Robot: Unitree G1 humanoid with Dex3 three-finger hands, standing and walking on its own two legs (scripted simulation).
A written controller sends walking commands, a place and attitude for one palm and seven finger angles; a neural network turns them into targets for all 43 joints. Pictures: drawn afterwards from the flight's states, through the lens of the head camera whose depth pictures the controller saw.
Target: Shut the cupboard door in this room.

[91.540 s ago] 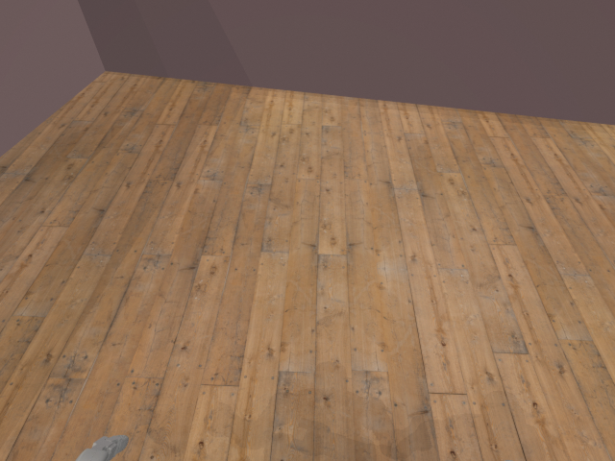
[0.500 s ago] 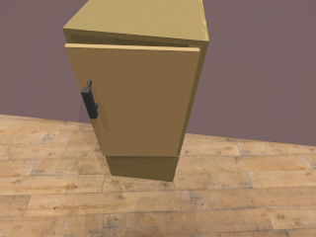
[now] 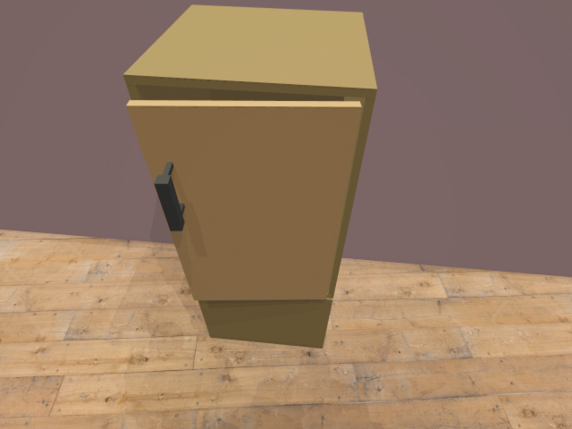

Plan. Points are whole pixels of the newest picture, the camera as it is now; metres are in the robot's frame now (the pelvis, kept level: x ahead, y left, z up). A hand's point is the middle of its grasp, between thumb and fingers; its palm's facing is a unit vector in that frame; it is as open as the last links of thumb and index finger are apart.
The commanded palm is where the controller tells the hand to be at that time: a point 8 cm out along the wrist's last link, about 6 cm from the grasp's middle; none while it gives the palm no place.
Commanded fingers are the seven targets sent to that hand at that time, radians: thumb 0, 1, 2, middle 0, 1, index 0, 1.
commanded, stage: shuffle to correct the standing spot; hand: left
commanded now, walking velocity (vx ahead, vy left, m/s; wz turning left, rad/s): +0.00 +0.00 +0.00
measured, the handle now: (173, 196) +0.50 +0.24 +0.04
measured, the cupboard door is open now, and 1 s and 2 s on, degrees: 6 6 6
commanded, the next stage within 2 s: come to a stop and stand still in 0.42 s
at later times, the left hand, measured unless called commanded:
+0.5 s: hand out of the picture -0.03 +0.18 -0.18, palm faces +0.06 -0.98 -0.18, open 7.4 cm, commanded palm none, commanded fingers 0.00 0.90 0.90 -0.20 -0.30 -0.20 -0.30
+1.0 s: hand out of the picture +0.12 +0.20 -0.17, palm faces +0.06 -0.96 -0.26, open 7.3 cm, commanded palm none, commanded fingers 0.00 0.90 0.90 -0.20 -0.30 -0.20 -0.30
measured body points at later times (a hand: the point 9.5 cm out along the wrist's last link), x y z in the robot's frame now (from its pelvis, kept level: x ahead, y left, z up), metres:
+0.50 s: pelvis +0.02 +0.01 +0.00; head +0.03 +0.01 +0.45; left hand -0.03 +0.23 -0.16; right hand -0.02 -0.21 -0.16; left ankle -0.03 +0.11 -0.73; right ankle +0.03 -0.14 -0.73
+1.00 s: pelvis +0.05 +0.01 +0.00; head +0.10 +0.00 +0.45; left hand +0.11 +0.25 -0.15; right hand +0.07 -0.22 -0.16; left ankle +0.00 +0.11 -0.73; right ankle +0.08 -0.11 -0.71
